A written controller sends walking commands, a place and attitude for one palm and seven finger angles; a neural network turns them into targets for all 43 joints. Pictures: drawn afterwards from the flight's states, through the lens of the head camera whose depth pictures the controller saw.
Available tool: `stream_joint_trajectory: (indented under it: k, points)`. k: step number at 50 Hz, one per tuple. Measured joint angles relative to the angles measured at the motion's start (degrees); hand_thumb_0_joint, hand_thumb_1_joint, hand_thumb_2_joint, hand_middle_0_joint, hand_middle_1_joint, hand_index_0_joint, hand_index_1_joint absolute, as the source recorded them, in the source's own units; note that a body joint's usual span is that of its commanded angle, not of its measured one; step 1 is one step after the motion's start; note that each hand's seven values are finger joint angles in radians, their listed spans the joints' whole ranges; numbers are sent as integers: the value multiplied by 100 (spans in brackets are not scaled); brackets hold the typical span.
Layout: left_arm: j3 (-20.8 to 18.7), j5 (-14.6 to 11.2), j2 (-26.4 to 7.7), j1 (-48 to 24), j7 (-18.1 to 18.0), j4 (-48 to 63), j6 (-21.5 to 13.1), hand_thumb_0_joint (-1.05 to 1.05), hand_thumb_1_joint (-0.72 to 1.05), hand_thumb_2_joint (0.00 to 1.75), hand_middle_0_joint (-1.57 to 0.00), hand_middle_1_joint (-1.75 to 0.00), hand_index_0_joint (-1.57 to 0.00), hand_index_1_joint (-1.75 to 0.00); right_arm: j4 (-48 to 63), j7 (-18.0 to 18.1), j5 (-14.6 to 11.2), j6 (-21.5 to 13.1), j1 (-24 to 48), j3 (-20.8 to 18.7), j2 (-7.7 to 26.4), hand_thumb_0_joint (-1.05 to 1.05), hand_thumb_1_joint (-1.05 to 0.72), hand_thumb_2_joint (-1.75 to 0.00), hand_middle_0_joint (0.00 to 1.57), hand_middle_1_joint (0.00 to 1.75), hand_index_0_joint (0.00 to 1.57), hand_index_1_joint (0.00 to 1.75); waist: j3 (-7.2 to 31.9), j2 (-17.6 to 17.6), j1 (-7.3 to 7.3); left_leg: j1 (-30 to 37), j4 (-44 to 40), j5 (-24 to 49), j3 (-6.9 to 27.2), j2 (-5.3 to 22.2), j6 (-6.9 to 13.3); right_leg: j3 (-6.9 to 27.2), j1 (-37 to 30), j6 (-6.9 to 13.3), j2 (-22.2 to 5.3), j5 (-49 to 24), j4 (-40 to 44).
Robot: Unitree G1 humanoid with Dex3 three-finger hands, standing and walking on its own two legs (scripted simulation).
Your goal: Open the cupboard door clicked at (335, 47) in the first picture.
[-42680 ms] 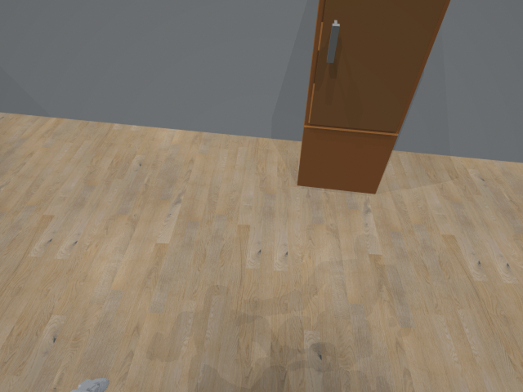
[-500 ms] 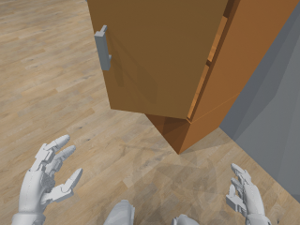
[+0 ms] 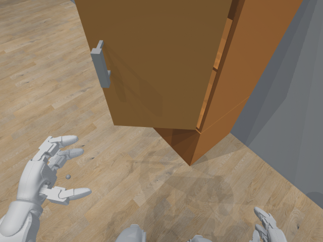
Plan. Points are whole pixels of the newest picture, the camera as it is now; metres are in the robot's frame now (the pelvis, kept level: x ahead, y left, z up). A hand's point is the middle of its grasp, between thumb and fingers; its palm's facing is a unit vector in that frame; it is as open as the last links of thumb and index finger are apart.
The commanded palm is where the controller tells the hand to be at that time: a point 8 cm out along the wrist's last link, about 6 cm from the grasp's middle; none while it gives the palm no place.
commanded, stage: raise the hand with hooked fingers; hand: left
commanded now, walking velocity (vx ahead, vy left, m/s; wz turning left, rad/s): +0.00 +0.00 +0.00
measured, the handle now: (103, 64) +0.58 +0.22 +0.09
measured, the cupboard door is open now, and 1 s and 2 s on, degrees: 47 47 47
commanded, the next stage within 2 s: move the hooked fingers beside the handle in 1.06 s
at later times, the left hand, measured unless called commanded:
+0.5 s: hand (41, 145) +0.29 +0.27 +0.11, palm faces +0.05 -1.00 -0.06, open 13.9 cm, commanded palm +0.26 +0.32 +0.11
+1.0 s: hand (49, 142) +0.29 +0.26 +0.11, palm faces +0.03 -1.00 -0.04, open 14.0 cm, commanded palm +0.27 +0.31 +0.11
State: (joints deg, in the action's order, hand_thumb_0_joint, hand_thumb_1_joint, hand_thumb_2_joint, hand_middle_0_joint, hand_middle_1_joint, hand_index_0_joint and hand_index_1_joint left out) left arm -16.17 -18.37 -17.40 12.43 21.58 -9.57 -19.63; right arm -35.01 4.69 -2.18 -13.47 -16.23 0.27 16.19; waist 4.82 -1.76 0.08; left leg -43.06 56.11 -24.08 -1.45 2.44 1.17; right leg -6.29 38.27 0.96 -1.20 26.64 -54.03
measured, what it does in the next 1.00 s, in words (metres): stands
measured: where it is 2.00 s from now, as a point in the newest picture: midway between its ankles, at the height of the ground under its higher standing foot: outside the picture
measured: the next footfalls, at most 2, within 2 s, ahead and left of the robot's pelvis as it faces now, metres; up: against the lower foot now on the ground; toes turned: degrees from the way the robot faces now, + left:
none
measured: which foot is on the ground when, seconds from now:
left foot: down 0.00-1.00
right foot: down 0.00-1.00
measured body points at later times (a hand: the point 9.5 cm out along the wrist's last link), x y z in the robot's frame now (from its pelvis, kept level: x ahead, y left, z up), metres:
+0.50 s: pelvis +0.00 +0.00 +0.02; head +0.04 +0.00 +0.47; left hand +0.28 +0.32 +0.12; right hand +0.17 -0.24 -0.06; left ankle +0.04 +0.11 -0.68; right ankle +0.00 -0.11 -0.68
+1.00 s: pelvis +0.00 -0.01 +0.03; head +0.04 -0.01 +0.48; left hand +0.29 +0.31 +0.11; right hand +0.15 -0.26 -0.06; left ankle +0.04 +0.10 -0.68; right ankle +0.00 -0.11 -0.68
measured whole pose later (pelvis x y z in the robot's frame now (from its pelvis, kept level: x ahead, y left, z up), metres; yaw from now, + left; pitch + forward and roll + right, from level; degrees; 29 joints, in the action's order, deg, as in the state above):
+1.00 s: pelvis +0.00 -0.01 +0.03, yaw -1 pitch +7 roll -1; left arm -24.7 -19.9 -22.9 -2.9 28.2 -24.5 -14.6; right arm -33.8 5.1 -2.6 -11.5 -16.8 2.1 16.1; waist 3.4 -1.5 -0.1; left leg -32.0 45.2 -19.7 -2.5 2.8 0.4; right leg -5.3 28.2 1.5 -0.1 22.1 -43.7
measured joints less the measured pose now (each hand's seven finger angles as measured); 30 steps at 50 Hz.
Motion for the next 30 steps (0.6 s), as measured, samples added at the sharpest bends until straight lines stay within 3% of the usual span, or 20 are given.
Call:
stream_joint_trajectory:
  k: [3, 9, 17, 24, 30]
  points:
    - [-38, -21, -70, -58, 77, 17, 178, 0, -18, 44, -28, -99, -27, -100, 82, 29, -4, -48, 81, 16, -40, 1, -91, -90, 21, 30, 20, 30, 20, 48, 8, 164, -145, 33, -37, 4, 6, 35, -148, -9, 12, -54, 150]
    - [-343, -155, -172, -288, -49, 31, 170, -1, -32, 38, -29, -108, -29, -109, 254, -22, -5, -53, 153, 113, -137, 1, -91, -90, 21, 30, 20, 30, 84, 60, -40, 507, -394, 85, -41, -13, 3, 36, -503, -23, 14, -125, 425]
    - [-416, -74, -366, -864, 356, -689, 739, -1, -45, 32, -30, -117, -29, -117, 317, 13, -37, 91, 213, 262, -116, 1, -91, -90, 21, 30, 20, 30, -10, -33, -130, 697, -625, 215, -13, -43, 15, 3, -714, -30, 4, -252, 675]
    - [-688, -148, -490, -1257, 453, -878, 519, -1, -49, 31, -30, -119, -30, -120, 171, 68, -19, 110, 104, 307, -130, 1, -91, -90, 21, 30, 20, 30, -106, 9, -124, 901, -813, 301, -29, -26, -11, 19, -896, -6, 32, -338, 846]
    - [-860, -168, -753, -1685, 697, -1477, 801, -1, -50, 31, -30, -120, -30, -120, 87, 112, -71, 169, -16, 293, -49, 1, -91, -90, 21, 30, 20, 30, -119, -31, -59, 1011, -983, 389, -37, -18, -28, 27, -990, 12, 50, -419, 997]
